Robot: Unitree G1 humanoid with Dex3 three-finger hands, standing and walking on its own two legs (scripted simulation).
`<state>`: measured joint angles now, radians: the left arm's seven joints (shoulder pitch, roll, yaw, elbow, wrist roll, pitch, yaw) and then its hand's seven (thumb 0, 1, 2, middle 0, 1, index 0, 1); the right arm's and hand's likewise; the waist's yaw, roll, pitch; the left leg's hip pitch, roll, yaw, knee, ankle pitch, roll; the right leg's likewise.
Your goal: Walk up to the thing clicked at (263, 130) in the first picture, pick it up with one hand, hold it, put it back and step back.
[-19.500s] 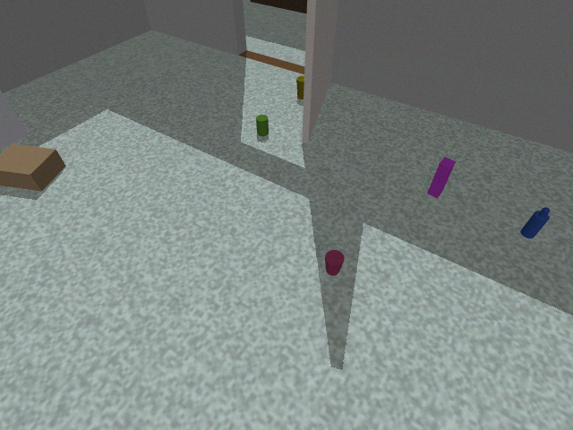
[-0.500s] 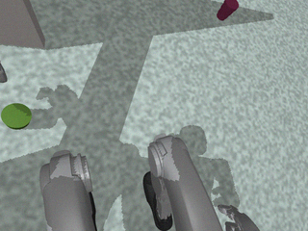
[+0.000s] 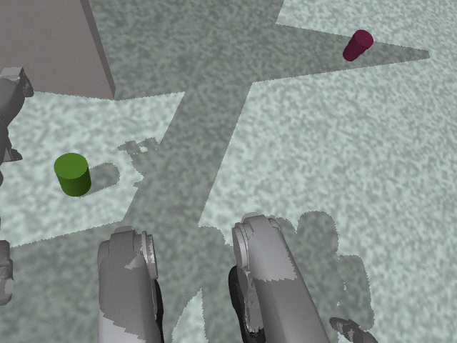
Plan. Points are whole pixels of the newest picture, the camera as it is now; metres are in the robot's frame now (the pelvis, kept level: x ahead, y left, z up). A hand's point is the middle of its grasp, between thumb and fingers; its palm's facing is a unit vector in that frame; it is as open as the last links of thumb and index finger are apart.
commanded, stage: go down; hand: left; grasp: from above
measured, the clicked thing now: (74, 175) +0.49 +0.31 -0.34
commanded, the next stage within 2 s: none
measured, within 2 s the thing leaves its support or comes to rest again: neither
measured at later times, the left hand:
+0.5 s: hand out of the picture +0.46 +0.34 +0.03, palm faces -0.40 -0.05 -0.92, open 13.7 cm
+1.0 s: hand out of the picture +0.46 +0.35 +0.07, palm faces -0.42 -0.06 -0.91, open 14.1 cm
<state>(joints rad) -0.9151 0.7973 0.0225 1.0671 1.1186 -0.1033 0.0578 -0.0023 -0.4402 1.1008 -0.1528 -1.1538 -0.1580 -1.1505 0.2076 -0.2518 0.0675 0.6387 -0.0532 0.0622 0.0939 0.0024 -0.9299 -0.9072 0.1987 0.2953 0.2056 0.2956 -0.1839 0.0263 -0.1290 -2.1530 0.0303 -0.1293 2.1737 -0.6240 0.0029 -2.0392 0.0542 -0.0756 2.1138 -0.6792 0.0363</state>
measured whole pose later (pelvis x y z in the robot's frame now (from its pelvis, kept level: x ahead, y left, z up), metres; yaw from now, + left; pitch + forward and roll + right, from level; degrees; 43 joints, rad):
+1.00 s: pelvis +0.01 +0.01 +0.14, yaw +3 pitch +31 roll -7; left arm -0.83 0.77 0.03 1.09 1.12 -0.19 0.04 0.00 -0.54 1.00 -0.07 -1.10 -0.08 -1.09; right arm 0.23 -0.24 0.04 0.69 -0.02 0.04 0.02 0.00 -0.92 -0.91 0.20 0.30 0.21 0.30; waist -0.18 0.03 -0.15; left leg -1.72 0.04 -0.09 1.73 -0.57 0.01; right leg -1.61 0.05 -0.05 1.66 -0.60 0.03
